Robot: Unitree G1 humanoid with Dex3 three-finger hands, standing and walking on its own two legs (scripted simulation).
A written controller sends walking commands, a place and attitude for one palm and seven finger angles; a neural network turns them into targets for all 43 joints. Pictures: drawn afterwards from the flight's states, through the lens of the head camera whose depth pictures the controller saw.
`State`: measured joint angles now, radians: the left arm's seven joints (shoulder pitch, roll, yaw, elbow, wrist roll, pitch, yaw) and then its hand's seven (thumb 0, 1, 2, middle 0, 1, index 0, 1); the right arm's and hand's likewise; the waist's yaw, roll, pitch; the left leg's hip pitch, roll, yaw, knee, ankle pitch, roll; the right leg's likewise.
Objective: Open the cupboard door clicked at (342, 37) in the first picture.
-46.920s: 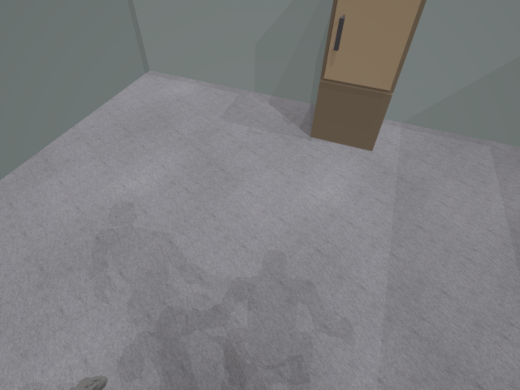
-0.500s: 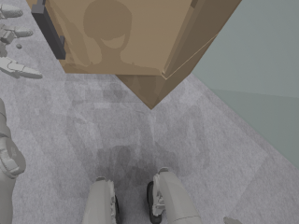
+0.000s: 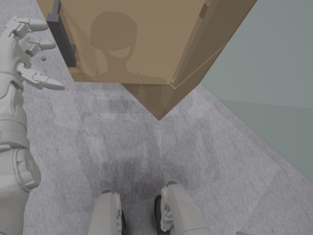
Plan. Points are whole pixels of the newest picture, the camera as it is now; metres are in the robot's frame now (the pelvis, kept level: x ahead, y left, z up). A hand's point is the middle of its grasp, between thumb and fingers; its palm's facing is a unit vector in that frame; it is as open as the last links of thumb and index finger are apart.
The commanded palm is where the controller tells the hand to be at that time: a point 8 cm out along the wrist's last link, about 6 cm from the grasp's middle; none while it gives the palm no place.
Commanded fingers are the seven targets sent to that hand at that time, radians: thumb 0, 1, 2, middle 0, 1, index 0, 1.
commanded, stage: slide the fingers in behind the handle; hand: left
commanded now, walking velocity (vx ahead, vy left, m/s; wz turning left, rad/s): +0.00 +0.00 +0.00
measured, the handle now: (65, 36) +0.58 +0.18 +0.04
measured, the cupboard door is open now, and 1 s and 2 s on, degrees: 48 48 48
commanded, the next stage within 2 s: close the thumb around the handle in 1.20 s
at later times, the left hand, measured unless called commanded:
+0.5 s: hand (60, 54) +0.53 +0.19 +0.04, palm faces -0.04 -1.00 -0.01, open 14.0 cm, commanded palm +0.51 +0.22 +0.04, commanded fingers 0.00 -0.50 0.30 -0.30 -1.20 -0.30 -1.20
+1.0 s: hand (69, 57) +0.52 +0.17 +0.04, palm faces -0.04 -1.00 -0.04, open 14.0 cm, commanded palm +0.51 +0.20 +0.04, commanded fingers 0.00 -0.50 0.30 -0.30 -1.20 -0.30 -1.20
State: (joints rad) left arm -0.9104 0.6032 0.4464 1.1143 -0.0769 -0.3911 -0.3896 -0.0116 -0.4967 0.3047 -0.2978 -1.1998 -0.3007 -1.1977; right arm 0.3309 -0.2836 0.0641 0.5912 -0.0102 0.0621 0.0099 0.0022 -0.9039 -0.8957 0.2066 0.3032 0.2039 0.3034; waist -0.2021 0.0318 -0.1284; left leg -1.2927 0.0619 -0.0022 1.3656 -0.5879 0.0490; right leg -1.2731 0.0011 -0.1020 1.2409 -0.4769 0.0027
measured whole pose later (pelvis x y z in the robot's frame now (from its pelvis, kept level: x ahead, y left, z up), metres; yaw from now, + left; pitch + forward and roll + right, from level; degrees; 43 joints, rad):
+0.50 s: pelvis +0.01 +0.00 +0.00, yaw +0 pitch +30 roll -5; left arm -0.92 0.53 0.41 1.10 -0.07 -0.41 -0.30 -0.01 -0.50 0.30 -0.30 -1.20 -0.30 -1.20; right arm 0.34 -0.26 0.06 0.60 -0.02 0.07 0.02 0.00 -0.90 -0.90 0.21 0.30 0.20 0.30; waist -0.20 0.04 -0.13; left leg -1.28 0.06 0.00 1.35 -0.60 0.04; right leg -1.27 0.00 -0.09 1.24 -0.49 0.00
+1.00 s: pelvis +0.01 -0.01 +0.01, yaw +1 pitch +29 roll -4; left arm -0.89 0.48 0.37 1.10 -0.07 -0.44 -0.26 -0.01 -0.50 0.30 -0.30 -1.20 -0.30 -1.20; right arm 0.33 -0.26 0.04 0.59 -0.02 0.07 0.03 0.00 -0.90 -0.90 0.21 0.30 0.20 0.30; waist -0.19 0.04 -0.14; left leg -1.25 0.06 0.01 1.34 -0.59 0.03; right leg -1.25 0.00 -0.09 1.25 -0.50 -0.01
